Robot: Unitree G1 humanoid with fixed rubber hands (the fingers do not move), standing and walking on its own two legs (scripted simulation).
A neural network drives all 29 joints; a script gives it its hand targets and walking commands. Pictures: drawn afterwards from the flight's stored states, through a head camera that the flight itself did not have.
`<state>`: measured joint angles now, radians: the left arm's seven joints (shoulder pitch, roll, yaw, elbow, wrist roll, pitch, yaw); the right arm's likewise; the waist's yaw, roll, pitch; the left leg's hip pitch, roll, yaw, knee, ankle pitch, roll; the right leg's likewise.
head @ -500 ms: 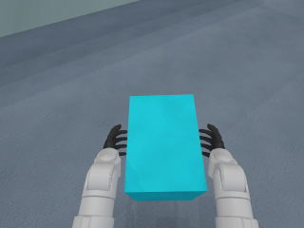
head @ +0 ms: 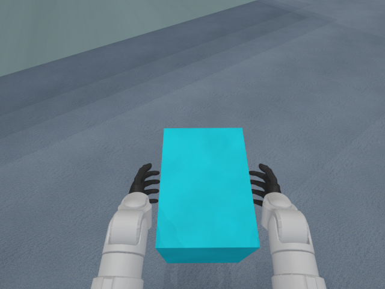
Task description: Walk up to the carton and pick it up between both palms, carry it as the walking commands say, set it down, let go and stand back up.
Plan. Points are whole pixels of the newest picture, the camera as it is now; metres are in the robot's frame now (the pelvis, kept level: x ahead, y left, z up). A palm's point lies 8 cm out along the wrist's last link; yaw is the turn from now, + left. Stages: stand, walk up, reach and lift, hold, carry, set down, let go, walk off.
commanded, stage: carry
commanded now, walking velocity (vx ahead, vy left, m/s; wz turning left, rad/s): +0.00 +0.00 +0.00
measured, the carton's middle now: (202, 198) +0.35 -0.01 -0.06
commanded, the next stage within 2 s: hold in 1.70 s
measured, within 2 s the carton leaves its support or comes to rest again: neither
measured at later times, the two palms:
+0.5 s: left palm (138, 178) +0.34 +0.13 +0.05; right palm (262, 178) +0.34 -0.14 +0.04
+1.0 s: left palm (140, 199) +0.29 +0.12 +0.05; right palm (272, 198) +0.29 -0.15 +0.04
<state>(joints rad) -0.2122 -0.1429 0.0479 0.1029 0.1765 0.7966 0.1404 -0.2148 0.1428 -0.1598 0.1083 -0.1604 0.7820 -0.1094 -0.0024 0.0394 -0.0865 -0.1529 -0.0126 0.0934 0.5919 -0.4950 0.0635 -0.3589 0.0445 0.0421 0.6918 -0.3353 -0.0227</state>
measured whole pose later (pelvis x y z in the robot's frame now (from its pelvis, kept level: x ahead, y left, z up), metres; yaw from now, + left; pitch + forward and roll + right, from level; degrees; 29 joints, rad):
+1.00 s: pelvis +0.01 -0.01 +0.00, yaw +1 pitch +0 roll +0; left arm -0.20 -0.14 0.05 0.19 0.20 0.78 0.14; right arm -0.21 0.14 -0.17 0.21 -0.16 0.76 -0.11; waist 0.00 0.02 -0.10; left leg -0.28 -0.01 0.09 0.64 -0.35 0.04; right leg -0.30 0.01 0.04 0.66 -0.37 -0.02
